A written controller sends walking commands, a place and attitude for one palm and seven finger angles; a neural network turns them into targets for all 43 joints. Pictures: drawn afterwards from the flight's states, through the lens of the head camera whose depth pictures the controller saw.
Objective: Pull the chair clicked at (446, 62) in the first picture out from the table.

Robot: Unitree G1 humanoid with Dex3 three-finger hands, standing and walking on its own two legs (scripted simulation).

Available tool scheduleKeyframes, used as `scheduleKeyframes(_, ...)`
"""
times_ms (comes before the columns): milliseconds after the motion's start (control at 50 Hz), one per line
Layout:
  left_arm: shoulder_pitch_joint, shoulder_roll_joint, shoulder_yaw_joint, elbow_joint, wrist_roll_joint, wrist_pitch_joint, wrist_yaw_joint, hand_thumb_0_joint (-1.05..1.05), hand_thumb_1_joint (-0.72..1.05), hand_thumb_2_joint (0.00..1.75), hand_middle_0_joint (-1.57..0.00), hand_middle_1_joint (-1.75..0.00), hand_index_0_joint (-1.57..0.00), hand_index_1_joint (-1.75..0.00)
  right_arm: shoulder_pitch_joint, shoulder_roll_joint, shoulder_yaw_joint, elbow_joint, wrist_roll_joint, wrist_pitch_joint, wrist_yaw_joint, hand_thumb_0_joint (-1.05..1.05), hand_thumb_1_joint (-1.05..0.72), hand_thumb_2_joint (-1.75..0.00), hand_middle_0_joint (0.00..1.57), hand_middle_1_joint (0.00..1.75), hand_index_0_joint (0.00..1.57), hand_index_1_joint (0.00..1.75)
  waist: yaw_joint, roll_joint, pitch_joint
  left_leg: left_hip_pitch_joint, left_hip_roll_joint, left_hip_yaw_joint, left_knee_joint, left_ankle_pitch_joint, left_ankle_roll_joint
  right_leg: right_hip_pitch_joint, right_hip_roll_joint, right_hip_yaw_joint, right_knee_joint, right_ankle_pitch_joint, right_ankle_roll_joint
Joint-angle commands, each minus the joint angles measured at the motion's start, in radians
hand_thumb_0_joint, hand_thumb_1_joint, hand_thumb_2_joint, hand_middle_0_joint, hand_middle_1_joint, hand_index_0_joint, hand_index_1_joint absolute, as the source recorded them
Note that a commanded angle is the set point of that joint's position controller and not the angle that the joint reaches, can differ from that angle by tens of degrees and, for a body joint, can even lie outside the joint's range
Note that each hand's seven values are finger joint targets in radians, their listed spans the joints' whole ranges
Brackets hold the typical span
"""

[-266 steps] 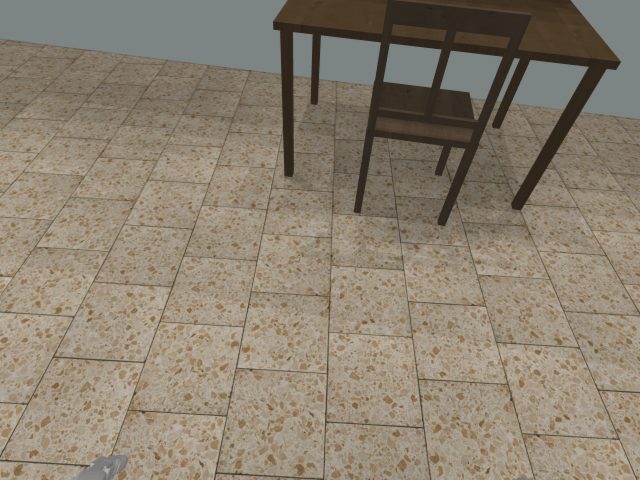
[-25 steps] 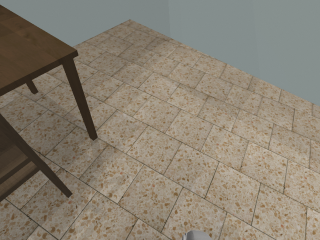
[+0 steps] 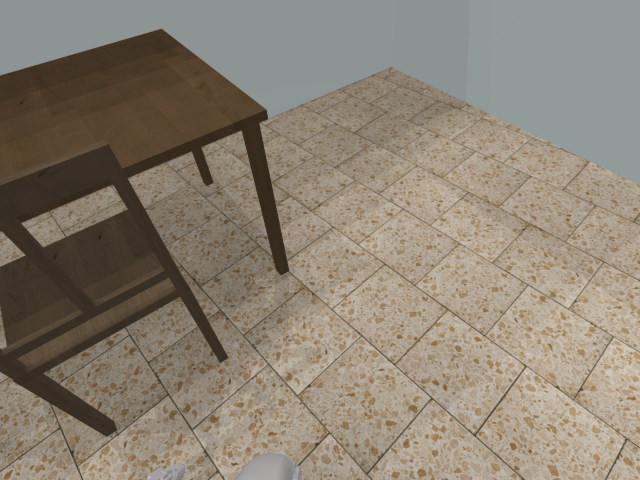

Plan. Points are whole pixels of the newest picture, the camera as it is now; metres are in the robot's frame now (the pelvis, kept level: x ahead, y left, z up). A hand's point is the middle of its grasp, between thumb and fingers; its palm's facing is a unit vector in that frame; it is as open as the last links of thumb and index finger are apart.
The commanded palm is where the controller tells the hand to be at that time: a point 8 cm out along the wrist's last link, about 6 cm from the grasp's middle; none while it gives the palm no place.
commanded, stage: turn to face it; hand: left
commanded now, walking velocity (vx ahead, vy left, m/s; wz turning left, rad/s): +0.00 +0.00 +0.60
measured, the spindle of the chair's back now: (52, 269) +0.51 +0.56 -0.11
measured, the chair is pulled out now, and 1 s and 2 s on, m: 0.00 0.00 0.00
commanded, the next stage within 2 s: take the last steps up to it in 0.94 s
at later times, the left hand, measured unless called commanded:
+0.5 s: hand out of the picture -0.06 +0.28 -0.18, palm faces +0.34 -0.91 -0.24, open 7.3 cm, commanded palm none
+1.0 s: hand out of the picture -0.04 +0.22 -0.14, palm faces +0.48 -0.83 -0.28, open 7.3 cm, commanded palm none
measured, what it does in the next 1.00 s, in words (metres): steps on the spot, turning left: left foot, then right foot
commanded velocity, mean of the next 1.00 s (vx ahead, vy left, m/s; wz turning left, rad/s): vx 0.00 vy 0.00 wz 0.46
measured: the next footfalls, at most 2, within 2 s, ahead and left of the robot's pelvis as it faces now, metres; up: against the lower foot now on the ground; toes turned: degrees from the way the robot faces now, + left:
left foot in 0.32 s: -0.03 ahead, +0.15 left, +0.00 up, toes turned +18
right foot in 0.84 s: +0.04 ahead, -0.06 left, +0.00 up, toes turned +24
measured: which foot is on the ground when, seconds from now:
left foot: up 0.00-0.30, down 0.32-0.84, up 0.86-1.00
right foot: down 0.00-0.32, up 0.34-0.82, down 0.84-1.00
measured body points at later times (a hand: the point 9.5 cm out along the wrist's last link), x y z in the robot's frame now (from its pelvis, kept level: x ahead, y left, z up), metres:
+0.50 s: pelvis -0.04 +0.05 +0.00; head -0.02 +0.10 +0.45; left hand -0.08 +0.33 -0.16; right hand +0.14 -0.16 -0.12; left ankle -0.07 +0.14 -0.74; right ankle -0.01 -0.11 -0.65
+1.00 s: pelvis -0.05 +0.01 +0.00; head -0.02 -0.02 +0.45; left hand -0.07 +0.27 -0.12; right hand +0.10 -0.20 -0.16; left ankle -0.13 +0.12 -0.66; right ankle +0.01 -0.08 -0.74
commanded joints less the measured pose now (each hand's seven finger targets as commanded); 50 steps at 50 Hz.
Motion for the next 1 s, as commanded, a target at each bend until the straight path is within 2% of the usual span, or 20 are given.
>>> scheduleKeyframes(0,-0.018,0.200,0.047,-0.075,0.001,-0.029,0.014,0.00,0.90,0.90,-0.20,-0.30,-0.20,-0.30,-0.031,-0.058,-0.013,-0.076,0.000,-0.011,0.008,0.00,-0.90,-0.90,0.20,0.30,0.20,0.30,0.019,-0.235,0.017,-0.035,0.054,0.030,0.058,0.038,-0.023,0.003,-0.228,0.101,-0.228,0.107,-0.067)
scheduleKeyframes(80,0.049,0.231,0.057,-0.052,0.007,-0.022,0.014,0.00,0.90,0.90,-0.20,-0.30,-0.20,-0.30,-0.116,-0.054,-0.006,-0.096,0.002,-0.010,0.012,0.00,-0.90,-0.90,0.20,0.30,0.20,0.30,0.063,-0.229,0.017,-0.004,0.075,0.066,-0.078,-0.015,-0.026,0.036,-0.280,0.092,-0.234,0.058,-0.091)
scheduleKeyframes(180,0.091,0.268,0.071,-0.034,0.015,-0.016,0.011,0.00,0.90,0.90,-0.20,-0.30,-0.20,-0.30,-0.148,-0.036,0.014,-0.110,0.012,-0.031,0.010,0.00,-0.90,-0.90,0.20,0.30,0.20,0.30,0.092,-0.287,-0.060,0.104,0.066,0.115,-0.329,-0.101,-0.008,0.120,-0.322,0.054,-0.141,0.295,-0.110)
scheduleKeyframes(220,0.091,0.275,0.074,-0.026,0.013,-0.014,0.008,0.00,0.90,0.90,-0.20,-0.30,-0.20,-0.30,-0.104,-0.037,0.018,-0.100,0.014,-0.042,0.005,0.00,-0.90,-0.90,0.20,0.30,0.20,0.30,0.075,-0.282,-0.105,0.179,0.047,0.139,-0.460,-0.065,0.005,0.144,-0.317,0.018,-0.068,0.395,-0.089)
scheduleKeyframes(260,0.091,0.261,0.075,-0.019,0.000,-0.005,0.001,0.00,0.90,0.90,-0.20,-0.30,-0.20,-0.30,-0.030,-0.071,0.010,-0.081,0.012,-0.054,0.003,0.00,-0.90,-0.90,0.20,0.30,0.20,0.30,0.032,-0.186,-0.149,0.369,0.046,0.122,-0.699,0.139,0.024,0.063,-0.277,-0.052,0.093,0.359,-0.011)
scheduleKeyframes(280,0.095,0.219,0.070,-0.040,-0.009,0.001,-0.003,0.00,0.90,0.90,-0.20,-0.30,-0.20,-0.30,0.028,-0.165,-0.012,-0.073,0.007,-0.065,-0.003,0.00,-0.90,-0.90,0.20,0.30,0.20,0.30,-0.006,0.038,-0.195,0.555,0.207,-0.089,-0.776,0.328,0.090,-0.146,-0.198,-0.094,0.281,0.121,0.057)
scheduleKeyframes(300,0.014,0.155,0.047,-0.097,-0.008,0.003,-0.010,0.00,0.90,0.90,-0.20,-0.30,-0.20,-0.30,0.091,-0.269,-0.038,-0.067,0.008,-0.067,-0.013,0.00,-0.90,-0.90,0.20,0.30,0.20,0.30,-0.056,0.302,-0.171,0.631,0.443,-0.379,-0.784,0.748,0.220,-0.430,-0.079,-0.063,0.477,-0.396,0.123)
scheduleKeyframes(320,-0.045,0.181,0.047,-0.107,0.000,0.013,-0.005,0.00,0.90,0.90,-0.20,-0.30,-0.20,-0.30,0.135,-0.269,-0.036,-0.038,0.007,-0.061,-0.018,0.00,-0.90,-0.90,0.20,0.30,0.20,0.30,-0.069,0.174,-0.173,0.597,0.469,-0.323,-0.747,0.824,0.283,-0.430,-0.080,0.041,0.592,-0.375,0.102)
scheduleKeyframes(360,-0.057,0.173,0.053,-0.077,-0.001,0.017,-0.003,0.00,0.90,0.90,-0.20,-0.30,-0.20,-0.30,0.054,-0.206,-0.020,-0.051,0.005,-0.068,-0.037,0.00,-0.90,-0.90,0.20,0.30,0.20,0.30,-0.033,0.186,-0.125,0.512,0.352,-0.240,-0.743,0.751,0.245,-0.432,-0.078,0.088,0.656,-0.256,0.104)
scheduleKeyframes(420,0.000,0.182,0.058,-0.038,-0.004,0.014,-0.014,0.00,0.90,0.90,-0.20,-0.30,-0.20,-0.30,-0.054,-0.159,0.002,-0.087,0.006,-0.073,-0.037,0.00,-0.90,-0.90,0.20,0.30,0.20,0.30,0.020,0.122,-0.077,0.443,0.249,-0.148,-0.765,0.658,0.200,-0.373,-0.051,0.089,0.657,-0.125,0.114)
scheduleKeyframes(560,-0.052,0.175,0.055,-0.049,-0.005,0.016,-0.004,0.00,0.90,0.90,-0.20,-0.30,-0.20,-0.30,0.022,-0.145,0.003,-0.073,0.004,-0.068,-0.039,0.00,-0.90,-0.90,0.20,0.30,0.20,0.30,-0.006,0.079,-0.064,0.466,0.243,-0.254,-0.799,0.553,0.238,-0.340,-0.018,0.111,0.511,-0.126,0.120)
scheduleKeyframes(660,-0.087,0.152,0.045,-0.076,-0.011,0.009,0.002,0.00,0.90,0.90,-0.20,-0.30,-0.20,-0.30,0.034,-0.147,-0.001,-0.069,-0.003,-0.061,-0.039,0.00,-0.90,-0.90,0.20,0.30,0.20,0.30,-0.014,0.102,-0.080,0.455,0.242,-0.322,-0.767,0.580,0.258,-0.256,0.020,0.112,0.341,-0.181,0.105)
scheduleKeyframes(760,0.008,0.148,0.044,-0.059,-0.018,-0.007,0.010,0.00,0.90,0.90,-0.20,-0.30,-0.20,-0.30,0.000,-0.127,0.000,-0.073,0.001,-0.056,-0.036,0.00,-0.90,-0.90,0.20,0.30,0.20,0.30,0.039,0.079,-0.103,0.313,0.190,-0.338,-0.693,0.563,0.212,0.009,0.060,0.100,0.025,-0.017,0.077)
scheduleKeyframes(780,0.039,0.162,0.047,-0.050,-0.017,-0.017,0.014,0.00,0.90,0.90,-0.20,-0.30,-0.20,-0.30,0.002,-0.107,0.005,-0.072,0.008,-0.058,-0.033,0.00,-0.90,-0.90,0.20,0.30,0.20,0.30,0.056,0.035,-0.114,0.245,0.153,-0.312,-0.646,0.466,0.169,0.124,0.029,0.115,-0.125,0.087,0.073)
scheduleKeyframes(800,0.062,0.224,0.058,-0.045,-0.005,-0.030,0.019,0.00,0.90,0.90,-0.20,-0.30,-0.20,-0.30,0.024,-0.056,0.012,-0.071,0.018,-0.059,-0.027,0.00,-0.90,-0.90,0.20,0.30,0.20,0.30,0.058,-0.139,-0.142,0.107,0.066,-0.207,-0.508,0.229,0.097,0.266,-0.140,0.266,-0.216,0.134,0.029)
scheduleKeyframes(820,0.066,0.297,0.069,-0.052,0.004,-0.033,0.020,0.00,0.90,0.90,-0.20,-0.30,-0.20,-0.30,0.019,-0.013,0.021,-0.098,0.018,-0.058,-0.028,0.00,-0.90,-0.90,0.20,0.30,0.20,0.30,0.063,-0.353,-0.110,-0.030,-0.062,-0.047,-0.290,-0.180,0.034,0.247,-0.374,0.487,-0.234,0.278,-0.088)
scheduleKeyframes(840,0.062,0.287,0.062,-0.063,-0.002,-0.026,0.020,0.00,0.90,0.90,-0.20,-0.30,-0.20,-0.30,0.004,-0.064,0.003,-0.093,0.007,-0.047,-0.031,0.00,-0.90,-0.90,0.20,0.30,0.20,0.30,0.067,-0.242,-0.095,0.020,-0.021,-0.081,-0.122,-0.216,0.041,0.098,-0.405,0.442,-0.235,0.273,-0.154)
scheduleKeyframes(900,-0.076,0.194,0.045,-0.080,-0.006,-0.024,0.019,0.00,0.90,0.90,-0.20,-0.30,-0.20,-0.30,0.043,-0.054,0.001,-0.027,-0.001,-0.021,-0.016,0.00,-0.90,-0.90,0.20,0.30,0.20,0.30,0.001,-0.183,0.004,0.028,0.023,-0.053,0.056,-0.042,0.028,-0.014,-0.237,0.255,-0.250,0.132,-0.119)
scheduleKeyframes(940,-0.056,0.178,0.040,-0.070,-0.004,-0.030,0.014,0.00,0.90,0.90,-0.20,-0.30,-0.20,-0.30,0.055,-0.035,0.006,-0.012,0.001,-0.020,-0.012,0.00,-0.90,-0.90,0.20,0.30,0.20,0.30,0.002,-0.194,0.008,0.035,0.028,-0.026,0.058,0.010,0.016,-0.017,-0.200,0.173,-0.244,0.144,-0.097)
scheduleKeyframes(980,-0.015,0.179,0.041,-0.053,-0.002,-0.032,0.014,0.00,0.90,0.90,-0.20,-0.30,-0.20,-0.30,0.041,-0.031,0.008,-0.008,0.002,-0.020,-0.012,0.00,-0.90,-0.90,0.20,0.30,0.20,0.30,0.020,-0.215,0.003,0.041,0.037,-0.012,0.011,0.019,0.005,0.012,-0.197,0.161,-0.245,0.154,-0.096)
